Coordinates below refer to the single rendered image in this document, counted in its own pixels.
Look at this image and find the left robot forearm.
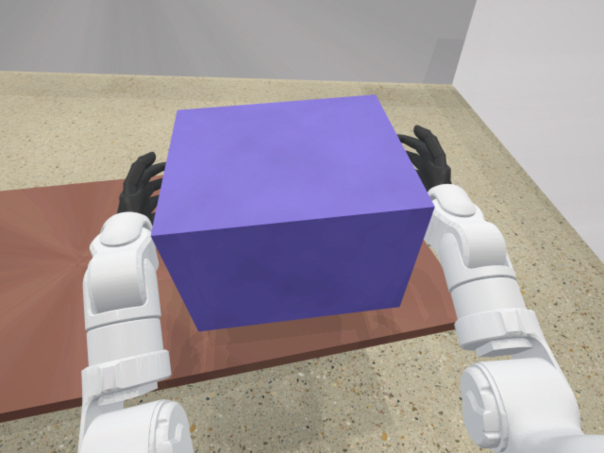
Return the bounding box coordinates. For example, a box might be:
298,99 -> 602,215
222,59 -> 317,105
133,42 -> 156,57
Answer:
77,212 -> 172,453

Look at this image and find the carton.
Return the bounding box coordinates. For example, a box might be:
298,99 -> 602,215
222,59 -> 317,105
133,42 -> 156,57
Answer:
151,94 -> 435,331

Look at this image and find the robot left upper arm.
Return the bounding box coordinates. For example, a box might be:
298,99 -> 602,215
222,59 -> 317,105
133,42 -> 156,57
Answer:
80,399 -> 193,453

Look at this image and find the table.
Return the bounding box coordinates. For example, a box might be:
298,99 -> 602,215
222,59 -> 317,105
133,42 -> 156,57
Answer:
0,176 -> 458,423

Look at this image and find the robot right hand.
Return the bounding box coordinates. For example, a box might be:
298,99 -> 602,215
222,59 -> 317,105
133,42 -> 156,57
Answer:
396,125 -> 452,192

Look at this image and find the robot left hand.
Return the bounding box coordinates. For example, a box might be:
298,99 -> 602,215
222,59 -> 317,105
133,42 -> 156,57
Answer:
117,152 -> 166,226

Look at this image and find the right robot forearm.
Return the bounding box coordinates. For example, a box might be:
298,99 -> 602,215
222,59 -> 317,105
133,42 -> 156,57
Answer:
424,184 -> 581,429

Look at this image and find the robot right upper arm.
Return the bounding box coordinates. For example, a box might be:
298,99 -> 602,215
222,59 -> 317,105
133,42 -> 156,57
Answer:
461,358 -> 604,453

